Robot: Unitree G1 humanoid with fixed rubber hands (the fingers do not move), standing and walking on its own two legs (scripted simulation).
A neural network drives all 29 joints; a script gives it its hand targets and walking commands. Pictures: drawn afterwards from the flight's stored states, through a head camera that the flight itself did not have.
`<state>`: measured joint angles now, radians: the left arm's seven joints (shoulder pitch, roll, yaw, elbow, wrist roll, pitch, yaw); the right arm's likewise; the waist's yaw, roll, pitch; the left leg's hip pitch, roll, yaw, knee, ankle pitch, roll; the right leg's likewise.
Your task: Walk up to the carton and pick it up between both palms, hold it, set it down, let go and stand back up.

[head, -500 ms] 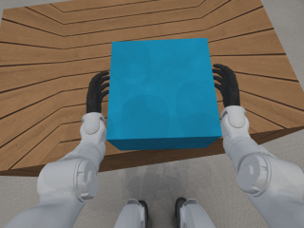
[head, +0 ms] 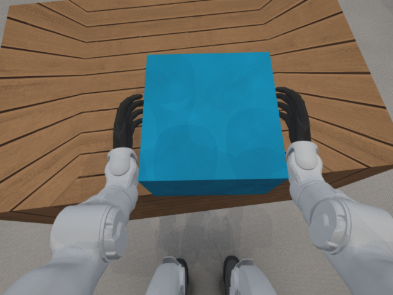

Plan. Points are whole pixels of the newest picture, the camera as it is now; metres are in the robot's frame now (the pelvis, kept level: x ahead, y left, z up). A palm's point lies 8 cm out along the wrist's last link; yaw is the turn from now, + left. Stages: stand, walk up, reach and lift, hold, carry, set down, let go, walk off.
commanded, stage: reach and lift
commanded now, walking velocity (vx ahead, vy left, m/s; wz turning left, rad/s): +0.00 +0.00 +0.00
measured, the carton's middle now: (209, 128) +0.47 +0.02 -0.07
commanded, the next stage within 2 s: none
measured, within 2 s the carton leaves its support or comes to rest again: leaves its support in 0.38 s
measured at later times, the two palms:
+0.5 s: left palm (120, 143) +0.41 +0.19 -0.02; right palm (300, 134) +0.43 -0.16 -0.01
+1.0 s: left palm (87, 120) +0.40 +0.20 +0.09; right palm (324, 104) +0.43 -0.15 +0.11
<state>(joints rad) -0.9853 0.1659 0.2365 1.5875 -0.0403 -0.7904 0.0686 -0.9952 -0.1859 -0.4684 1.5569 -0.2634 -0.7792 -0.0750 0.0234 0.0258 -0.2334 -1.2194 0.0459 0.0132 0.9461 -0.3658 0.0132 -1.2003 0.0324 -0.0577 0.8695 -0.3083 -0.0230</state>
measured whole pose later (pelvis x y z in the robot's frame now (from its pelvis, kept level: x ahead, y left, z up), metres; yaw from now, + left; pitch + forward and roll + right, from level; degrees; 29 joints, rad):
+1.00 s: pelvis +0.00 +0.00 +0.04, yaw +2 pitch +18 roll -2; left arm -0.92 0.18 0.02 1.56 -0.20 -0.54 0.09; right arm -0.90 -0.14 -0.19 1.38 -0.02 -0.39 -0.08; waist -0.01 0.03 -0.24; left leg -0.79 0.02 -0.02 0.80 -0.33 0.01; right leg -0.76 0.02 -0.07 0.71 -0.28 -0.02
